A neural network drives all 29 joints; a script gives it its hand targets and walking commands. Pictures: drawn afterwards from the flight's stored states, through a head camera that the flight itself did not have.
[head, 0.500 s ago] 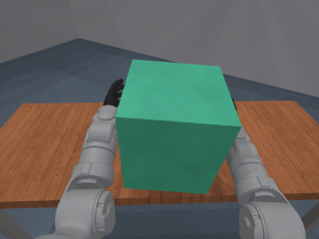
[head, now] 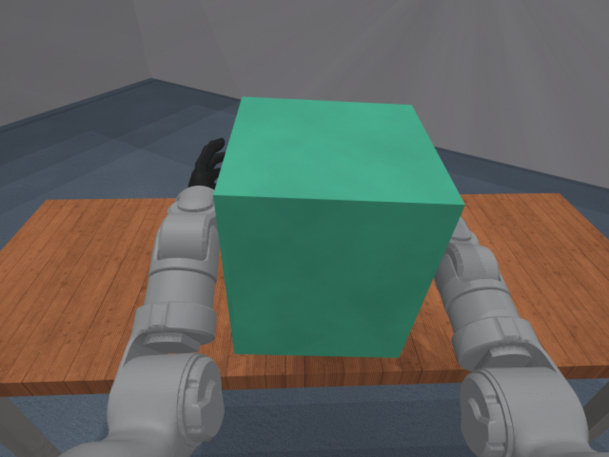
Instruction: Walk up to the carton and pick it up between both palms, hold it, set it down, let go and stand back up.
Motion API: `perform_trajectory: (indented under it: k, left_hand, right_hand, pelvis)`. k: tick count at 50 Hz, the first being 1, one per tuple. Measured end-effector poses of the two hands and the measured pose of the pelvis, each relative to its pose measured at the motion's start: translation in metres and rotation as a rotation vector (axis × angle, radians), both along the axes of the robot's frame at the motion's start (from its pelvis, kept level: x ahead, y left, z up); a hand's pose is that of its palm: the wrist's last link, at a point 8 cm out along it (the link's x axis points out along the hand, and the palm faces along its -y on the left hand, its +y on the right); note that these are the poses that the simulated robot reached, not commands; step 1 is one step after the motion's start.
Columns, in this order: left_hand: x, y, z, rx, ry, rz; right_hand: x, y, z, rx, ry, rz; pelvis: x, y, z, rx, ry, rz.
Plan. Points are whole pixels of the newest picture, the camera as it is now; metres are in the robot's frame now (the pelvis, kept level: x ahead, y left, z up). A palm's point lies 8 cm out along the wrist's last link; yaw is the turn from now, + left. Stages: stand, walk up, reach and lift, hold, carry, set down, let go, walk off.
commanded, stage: reach and lift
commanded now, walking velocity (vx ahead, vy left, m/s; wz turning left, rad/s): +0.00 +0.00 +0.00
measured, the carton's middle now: (322, 230) +0.35 -0.01 +0.18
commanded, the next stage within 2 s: hold in 0.86 s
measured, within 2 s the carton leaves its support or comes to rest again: neither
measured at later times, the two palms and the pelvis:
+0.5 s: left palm (200, 191) +0.39 +0.14 +0.22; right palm (431, 210) +0.38 -0.16 +0.19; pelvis +0.00 +0.00 +0.00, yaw +0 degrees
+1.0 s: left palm (195, 182) +0.39 +0.14 +0.23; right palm (432, 199) +0.38 -0.16 +0.21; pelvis +0.00 +0.00 +0.00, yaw +0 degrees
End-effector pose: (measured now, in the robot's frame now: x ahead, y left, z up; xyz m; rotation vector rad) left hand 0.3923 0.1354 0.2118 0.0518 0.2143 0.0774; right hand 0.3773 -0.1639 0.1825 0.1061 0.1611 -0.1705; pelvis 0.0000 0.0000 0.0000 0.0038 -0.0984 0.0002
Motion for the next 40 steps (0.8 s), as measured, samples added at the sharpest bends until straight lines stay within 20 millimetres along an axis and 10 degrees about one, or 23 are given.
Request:
perform_trajectory:
  k: [40]
  left_hand:
    - [-0.004, 0.005, 0.019, 0.001, -0.009, 0.020]
  right_hand:
    - [0.002, 0.005, 0.023, -0.014, -0.013, 0.023]
  pelvis:
    - [0.000, 0.000, 0.000, 0.000, 0.000, 0.000]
